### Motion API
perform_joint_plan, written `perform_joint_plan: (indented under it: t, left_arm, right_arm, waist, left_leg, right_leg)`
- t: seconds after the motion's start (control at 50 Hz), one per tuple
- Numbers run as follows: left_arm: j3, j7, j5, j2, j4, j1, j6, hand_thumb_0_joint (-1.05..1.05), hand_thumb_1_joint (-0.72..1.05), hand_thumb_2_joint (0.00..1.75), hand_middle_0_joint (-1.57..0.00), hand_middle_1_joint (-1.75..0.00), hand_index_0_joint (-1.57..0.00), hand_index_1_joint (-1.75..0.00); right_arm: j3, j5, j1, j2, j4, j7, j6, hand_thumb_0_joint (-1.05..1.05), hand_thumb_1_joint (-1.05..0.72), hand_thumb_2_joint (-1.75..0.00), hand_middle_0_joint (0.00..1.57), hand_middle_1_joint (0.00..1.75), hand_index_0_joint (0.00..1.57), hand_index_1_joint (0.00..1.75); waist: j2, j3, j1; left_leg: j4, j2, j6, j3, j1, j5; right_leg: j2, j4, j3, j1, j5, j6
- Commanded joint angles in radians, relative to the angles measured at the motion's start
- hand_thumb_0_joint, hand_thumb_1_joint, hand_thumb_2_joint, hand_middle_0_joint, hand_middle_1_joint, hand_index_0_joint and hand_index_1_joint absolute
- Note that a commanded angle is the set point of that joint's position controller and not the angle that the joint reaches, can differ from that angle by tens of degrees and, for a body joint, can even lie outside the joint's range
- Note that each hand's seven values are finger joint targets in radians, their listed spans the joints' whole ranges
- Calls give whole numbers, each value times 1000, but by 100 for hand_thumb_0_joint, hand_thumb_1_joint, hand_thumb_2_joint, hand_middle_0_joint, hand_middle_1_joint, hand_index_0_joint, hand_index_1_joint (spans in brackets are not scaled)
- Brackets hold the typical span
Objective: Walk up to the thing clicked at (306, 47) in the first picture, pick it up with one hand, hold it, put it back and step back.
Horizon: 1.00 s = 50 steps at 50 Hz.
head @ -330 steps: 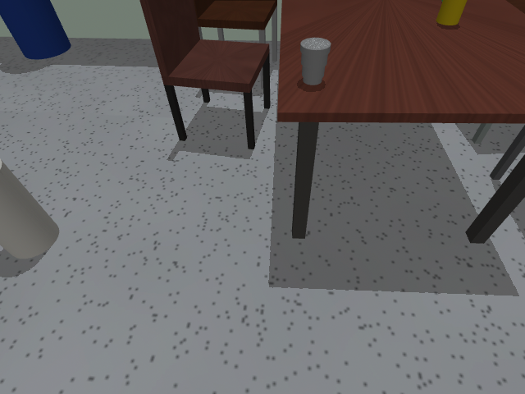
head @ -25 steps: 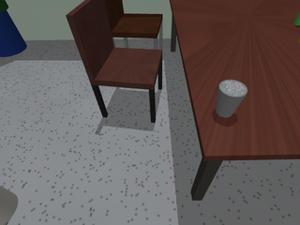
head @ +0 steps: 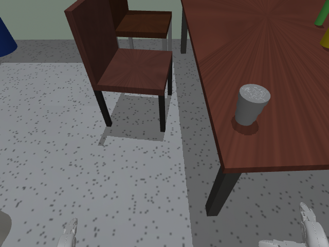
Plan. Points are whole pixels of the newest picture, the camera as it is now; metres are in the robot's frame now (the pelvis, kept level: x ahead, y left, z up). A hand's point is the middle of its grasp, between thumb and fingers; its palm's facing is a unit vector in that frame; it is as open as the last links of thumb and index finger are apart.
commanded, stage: rise first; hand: right
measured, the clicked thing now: (249, 107) +0.51 -0.24 +0.03
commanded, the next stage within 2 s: go down in 1.40 s
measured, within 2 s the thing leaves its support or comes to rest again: neither
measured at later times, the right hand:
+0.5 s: hand (312, 217) +0.18 -0.27 +0.04, palm faces +0.38 +0.84 -0.39, open 17.7 cm
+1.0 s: hand out of the picture +0.17 -0.27 +0.10, palm faces +0.42 +0.81 -0.41, open 17.7 cm
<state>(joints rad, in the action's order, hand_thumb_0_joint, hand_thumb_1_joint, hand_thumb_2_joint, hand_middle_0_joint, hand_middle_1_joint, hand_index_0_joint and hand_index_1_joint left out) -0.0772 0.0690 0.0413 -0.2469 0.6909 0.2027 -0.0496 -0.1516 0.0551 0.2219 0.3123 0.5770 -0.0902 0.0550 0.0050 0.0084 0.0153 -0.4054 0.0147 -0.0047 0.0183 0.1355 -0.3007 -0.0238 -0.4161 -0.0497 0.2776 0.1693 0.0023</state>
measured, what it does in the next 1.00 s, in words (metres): stands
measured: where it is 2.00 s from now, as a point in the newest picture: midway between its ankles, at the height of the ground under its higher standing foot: outside the picture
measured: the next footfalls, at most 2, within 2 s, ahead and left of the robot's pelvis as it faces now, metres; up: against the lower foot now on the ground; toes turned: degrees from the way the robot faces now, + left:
none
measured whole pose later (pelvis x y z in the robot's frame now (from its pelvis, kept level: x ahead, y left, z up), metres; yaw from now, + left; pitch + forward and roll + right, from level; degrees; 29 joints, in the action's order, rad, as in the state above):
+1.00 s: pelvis -0.01 +0.01 +0.00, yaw -1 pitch -4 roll -1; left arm -0.14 0.04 0.03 -0.23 0.59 0.27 -0.08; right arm -0.35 0.07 0.43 0.34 -0.09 -0.04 0.25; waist 0.03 -0.04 0.05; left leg -0.39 0.01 0.01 0.04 0.03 -0.30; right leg -0.02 -0.36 -0.03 0.17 0.14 0.02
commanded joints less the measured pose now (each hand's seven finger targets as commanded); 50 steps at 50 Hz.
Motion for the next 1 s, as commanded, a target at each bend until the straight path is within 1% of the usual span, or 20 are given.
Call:
perform_joint_plan:
  t: [0.0, 0.06, 0.14, 0.16, 0.18, 0.2, 0.22, 0.24, 0.26, 0.28, 0.36, 0.52, 0.56, 0.58, 0.66, 0.7, 0.76, 0.9, 0.94, 0.98]
  left_arm:
    - [-53, 31, -1, -180, -273, -55, -67, 0, -56, 4, -6, -5, -5, -7]
    - [-57, 33, -3, -174, -282, -41, -69, 0, -57, 4, -6, -5, -4, -6]
    - [-73, 18, -2, -147, -226, 102, -55, 0, -56, 4, -5, -5, -4, -6]
    - [-29, 6, 1, -106, -274, 59, -59, 0, -56, 3, -5, -5, -4, -6]
    - [-80, 9, 0, -144, -262, 83, -58, 0, -57, 4, -5, -4, -4, -6]
    - [-64, 5, 1, -136, -289, 33, -60, 0, -56, 3, -5, -4, -4, -6]
    - [-51, -2, 0, -113, -222, 61, -54, 0, -56, 3, -5, -4, -4, -6]
    - [-38, -5, -1, -104, -261, -2, -58, 0, -57, 4, -5, -4, -4, -6]
    - [-73, -2, -3, -129, -237, 12, -56, 0, -58, 4, -5, -4, -4, -6]
    - [-52, -3, -4, -125, -253, -30, -58, 0, -58, 4, -5, -4, -4, -6]
    - [-76, 6, -9, -153, -286, -58, -63, 0, -57, 4, -5, -4, -4, -6]
    - [-76, -6, -10, -114, -239, 4, -64, 0, -57, 4, -5, -4, -4, -6]
    - [-102, -7, -9, -133, -231, -12, -67, 0, -57, 4, -5, -4, -4, -6]
    - [-85, -11, -12, -111, -201, 1, -65, 0, -57, 4, -5, -4, -4, -6]
    - [-117, -7, -12, -154, -285, -40, -78, 0, -58, 5, -6, -5, -4, -7]
    - [-79, -13, -10, -110, -243, -21, -74, 0, -58, 5, -6, -5, -4, -7]
    - [-124, -10, -11, -142, -241, -23, -80, 0, -58, 5, -6, -5, -4, -7]
    - [-100, -21, -9, -115, -253, -18, -87, 0, -57, 6, -6, -5, -4, -7]
    - [-153, -14, -10, -161, -248, -12, -89, 0, -57, 5, -5, -5, -4, -6]
    - [-107, -21, -9, -117, -249, -16, -91, 0, -56, 5, -5, -5, -4, -6]
  right_arm:
    - [-110, -10, -49, 231, -300, -20, 74, 0, 53, -4, 4, 6, 5, 6]
    - [-145, -7, -7, 241, -389, -22, 79, 0, 58, -3, 4, 6, 5, 6]
    - [-156, -1, 104, 198, -438, -4, 76, 0, 59, -3, 4, 6, 5, 6]
    - [-139, 4, 49, 187, -538, 4, 89, 0, 59, -2, 4, 6, 5, 6]
    - [-187, 3, 76, 216, -512, 4, 89, 0, 61, -2, 4, 6, 5, 6]
    - [-156, 5, 73, 187, -561, 10, 93, 0, 61, -2, 4, 6, 5, 6]
    - [-169, 5, 93, 188, -529, 13, 92, 0, 61, -2, 4, 6, 5, 6]
    - [-181, 6, 49, 205, -622, 14, 104, 0, 61, -1, 4, 6, 5, 6]
    - [-196, 4, 88, 204, -582, 13, 102, 0, 61, -2, 4, 6, 5, 6]
    - [-182, 5, 74, 200, -622, 15, 110, 0, 61, -1, 4, 5, 5, 5]
    - [-238, 4, 49, 246, -699, 8, 141, 0, 61, -1, 5, 5, 5, 5]
    - [-257, 6, 129, 221, -752, 23, 180, 0, 61, -1, 5, 5, 5, 5]
    - [-263, 8, 130, 219, -761, 27, 186, 0, 60, -1, 5, 5, 5, 5]
    - [-257, 7, 134, 211, -768, 30, 188, 0, 61, -1, 5, 5, 5, 5]
    - [-302, 7, 102, 247, -822, 29, 211, 0, 58, -2, 5, 5, 5, 5]
    - [-300, 8, 126, 244, -817, 31, 219, 0, 57, -2, 5, 5, 5, 5]
    - [-307, 12, 109, 241, -832, 32, 228, 0, 59, -2, 5, 5, 5, 5]
    - [-313, 14, 135, 235, -861, 39, 253, 0, 60, -2, 5, 5, 5, 5]
    - [-318, 17, 138, 232, -850, 39, 258, 0, 59, -2, 5, 5, 5, 5]
    - [-322, 15, 125, 240, -889, 41, 268, 0, 60, -2, 5, 5, 5, 5]
  waist:
    - [-9, 133, 6]
    - [35, 89, 20]
    - [10, 56, 6]
    - [42, 43, 10]
    - [9, 47, 3]
    - [18, 38, 11]
    - [15, 18, 12]
    - [40, 26, 25]
    - [17, 32, 17]
    - [7, 21, 27]
    - [-5, 59, 29]
    - [34, 25, 34]
    - [22, 9, 31]
    - [30, 14, 29]
    - [-14, 70, 23]
    - [21, 15, 42]
    - [20, 8, 30]
    - [23, 0, 39]
    - [19, 1, 26]
    - [44, 3, 39]
  left_leg:
    - [72, -10, -3, 25, 29, 275]
    - [71, -6, -3, 24, 34, 285]
    - [75, -8, -7, 31, 34, 329]
    - [76, -6, -6, 28, 39, 317]
    - [83, -6, -7, 29, 33, 311]
    - [83, -6, -7, 28, 33, 315]
    - [87, -5, -8, 28, 36, 303]
    - [89, -5, -5, 26, 31, 288]
    - [88, -3, -8, 28, 28, 293]
    - [90, -2, -8, 27, 33, 284]
    - [92, 2, -11, 22, 6, 303]
    - [94, 1, -4, 28, 15, 273]
    - [95, -2, -2, 33, 19, 262]
    - [99, 2, -6, 29, 22, 269]
    - [93, 5, -14, 29, 2, 315]
    - [98, 5, -9, 29, 16, 274]
    - [109, 0, 0, 32, 25, 209]
    - [111, 0, 3, 32, 18, 194]
    - [108, -5, 6, 34, 27, 181]
    - [107, -7, 12, 37, 19, 175]
  right_leg:
    - [14, 45, -5, -200, -192, -26]
    - [21, 53, -10, -211, -201, -24]
    - [19, 52, -14, -222, -237, -30]
    - [22, 55, -16, -217, -223, -27]
    - [21, 55, -15, -222, -219, -31]
    - [20, 60, -16, -218, -221, -30]
    - [22, 60, -15, -209, -206, -31]
    - [22, 63, -11, -205, -197, -28]
    - [21, 63, -11, -210, -201, -30]
    - [22, 64, -9, -206, -188, -29]
    - [25, 61, -7, -235, -208, -32]
    - [26, 75, -10, -228, -186, -28]
    - [21, 78, -6, -228, -183, -29]
    - [25, 73, -8, -223, -183, -31]
    - [26, 65, -3, -254, -214, -37]
    - [28, 75, -6, -229, -184, -34]
    - [25, 85, -3, -232, -136, -31]
    - [28, 87, -5, -218, -125, -30]
    - [24, 91, -4, -226, -117, -29]
    - [23, 95, -2, -223, -118, -26]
